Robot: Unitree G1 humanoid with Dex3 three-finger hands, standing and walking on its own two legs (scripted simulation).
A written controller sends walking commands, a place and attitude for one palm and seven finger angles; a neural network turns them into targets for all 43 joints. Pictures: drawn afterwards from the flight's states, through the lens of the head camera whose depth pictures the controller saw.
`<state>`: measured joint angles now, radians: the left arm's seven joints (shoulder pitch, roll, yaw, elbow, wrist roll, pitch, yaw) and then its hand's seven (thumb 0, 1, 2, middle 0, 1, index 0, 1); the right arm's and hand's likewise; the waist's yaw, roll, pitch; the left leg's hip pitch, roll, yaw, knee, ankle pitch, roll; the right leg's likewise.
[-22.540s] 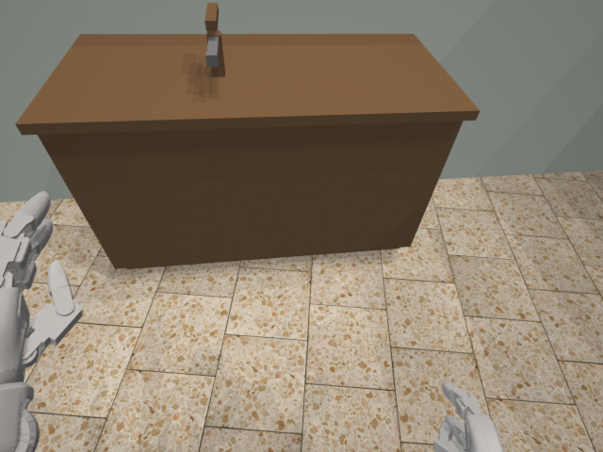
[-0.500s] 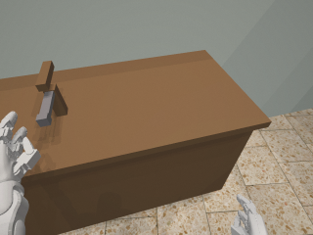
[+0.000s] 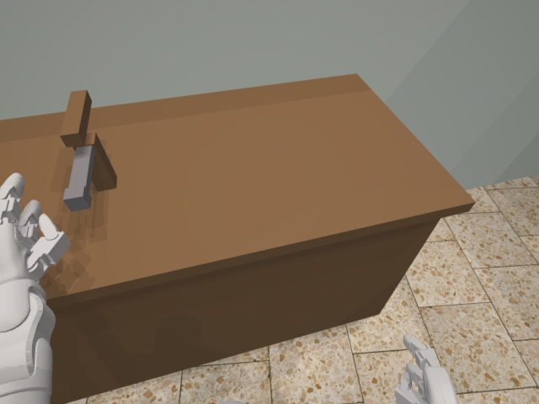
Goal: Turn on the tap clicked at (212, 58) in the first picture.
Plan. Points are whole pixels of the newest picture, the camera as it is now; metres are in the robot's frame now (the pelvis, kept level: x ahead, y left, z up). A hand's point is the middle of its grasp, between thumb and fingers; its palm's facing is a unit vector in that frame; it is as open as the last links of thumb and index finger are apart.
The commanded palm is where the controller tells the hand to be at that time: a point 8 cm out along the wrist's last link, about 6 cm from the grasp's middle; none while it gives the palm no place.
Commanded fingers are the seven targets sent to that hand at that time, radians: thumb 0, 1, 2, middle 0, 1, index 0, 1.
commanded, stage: reach beside the lever's end, fingers flat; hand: left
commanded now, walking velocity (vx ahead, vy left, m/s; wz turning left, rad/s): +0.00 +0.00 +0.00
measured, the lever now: (77, 198) +0.37 +0.35 +0.10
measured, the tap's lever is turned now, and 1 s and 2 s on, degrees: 0 0 9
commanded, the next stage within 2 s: push the lever round in 1.00 s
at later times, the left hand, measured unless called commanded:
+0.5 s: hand (55, 210) +0.34 +0.36 +0.10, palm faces +0.58 -0.81 -0.11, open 7.8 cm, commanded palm +0.29 +0.39 +0.10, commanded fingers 0.00 0.90 0.90 -0.15 -0.15 -0.15 -0.15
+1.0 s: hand (53, 216) +0.34 +0.37 +0.09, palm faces +0.57 -0.81 -0.10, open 7.8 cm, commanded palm +0.29 +0.39 +0.09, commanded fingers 0.00 0.90 0.90 -0.15 -0.15 -0.15 -0.15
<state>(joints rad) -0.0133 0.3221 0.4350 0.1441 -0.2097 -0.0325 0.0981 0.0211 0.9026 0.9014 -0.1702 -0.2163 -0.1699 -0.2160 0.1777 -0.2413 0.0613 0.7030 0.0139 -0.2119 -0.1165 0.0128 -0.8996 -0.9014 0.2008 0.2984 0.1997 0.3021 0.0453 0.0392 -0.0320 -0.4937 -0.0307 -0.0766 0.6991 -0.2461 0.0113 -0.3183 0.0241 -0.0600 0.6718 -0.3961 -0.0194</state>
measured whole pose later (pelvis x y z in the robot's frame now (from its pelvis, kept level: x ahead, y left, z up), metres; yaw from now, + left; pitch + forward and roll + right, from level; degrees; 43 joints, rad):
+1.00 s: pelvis +0.01 +0.00 -0.01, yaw -1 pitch +8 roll -3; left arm -0.25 0.49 0.61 0.60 -0.18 -0.18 -0.04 0.02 0.90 0.90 -0.15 -0.15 -0.15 -0.15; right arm 0.27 -0.27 0.03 0.68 0.02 -0.10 -0.10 0.01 -0.90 -0.90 0.20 0.30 0.20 0.30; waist -0.01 0.04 -0.06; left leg -0.64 -0.01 -0.08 0.79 -0.29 0.02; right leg -0.45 0.05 -0.06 0.72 -0.41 -0.02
